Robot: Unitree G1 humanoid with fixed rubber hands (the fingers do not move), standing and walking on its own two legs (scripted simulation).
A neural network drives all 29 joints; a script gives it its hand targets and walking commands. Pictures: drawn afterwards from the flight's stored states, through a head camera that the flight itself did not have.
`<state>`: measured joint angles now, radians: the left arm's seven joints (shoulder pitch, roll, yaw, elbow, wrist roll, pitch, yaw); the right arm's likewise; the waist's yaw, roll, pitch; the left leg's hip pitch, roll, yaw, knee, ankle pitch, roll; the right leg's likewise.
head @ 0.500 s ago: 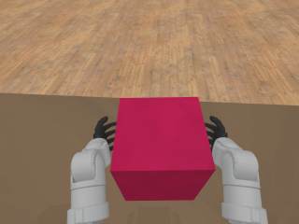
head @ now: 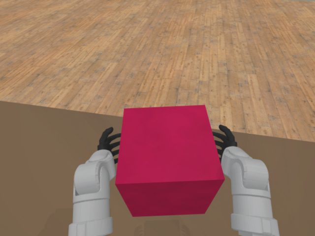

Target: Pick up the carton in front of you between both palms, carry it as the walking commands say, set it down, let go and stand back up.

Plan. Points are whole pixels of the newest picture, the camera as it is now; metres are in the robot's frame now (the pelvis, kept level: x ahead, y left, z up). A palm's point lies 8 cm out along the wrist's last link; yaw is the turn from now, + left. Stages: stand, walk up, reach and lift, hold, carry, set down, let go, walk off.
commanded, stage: carry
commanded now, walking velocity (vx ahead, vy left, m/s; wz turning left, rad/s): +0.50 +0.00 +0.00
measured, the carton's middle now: (166, 164) +0.33 +0.02 +0.02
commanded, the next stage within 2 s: none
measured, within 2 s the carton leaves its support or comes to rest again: neither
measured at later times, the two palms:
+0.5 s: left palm (128, 86) +0.66 +0.17 +0.04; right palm (206, 89) +0.64 -0.13 +0.04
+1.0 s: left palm (139, 59) +0.96 +0.16 -0.01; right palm (197, 59) +0.97 -0.14 -0.01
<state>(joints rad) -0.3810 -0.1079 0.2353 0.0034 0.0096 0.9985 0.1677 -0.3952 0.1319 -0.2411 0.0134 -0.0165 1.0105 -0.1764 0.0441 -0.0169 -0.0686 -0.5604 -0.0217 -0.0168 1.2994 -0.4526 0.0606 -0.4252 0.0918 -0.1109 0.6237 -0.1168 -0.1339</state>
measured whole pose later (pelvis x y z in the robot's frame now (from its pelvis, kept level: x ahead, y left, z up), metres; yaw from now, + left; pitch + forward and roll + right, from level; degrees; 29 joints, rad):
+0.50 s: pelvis +0.32 +0.04 -0.06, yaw -2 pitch +4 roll -1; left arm -0.43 -0.10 0.23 0.01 -0.01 1.00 0.18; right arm -0.41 0.11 -0.23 -0.01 -0.01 1.02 -0.18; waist -0.03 0.01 -0.08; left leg -0.46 -0.09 0.11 0.63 -0.09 0.19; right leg -0.47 0.05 0.01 1.36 -0.49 -0.04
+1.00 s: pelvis +0.64 +0.01 -0.11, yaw +0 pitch +4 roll +0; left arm -0.42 -0.11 0.23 0.02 0.05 1.00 0.17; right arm -0.43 0.08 -0.21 0.03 0.01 1.00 -0.18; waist 0.02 0.00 -0.10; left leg -0.41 -0.08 0.00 1.36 -0.53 0.06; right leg -0.48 0.09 -0.12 0.62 -0.06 -0.13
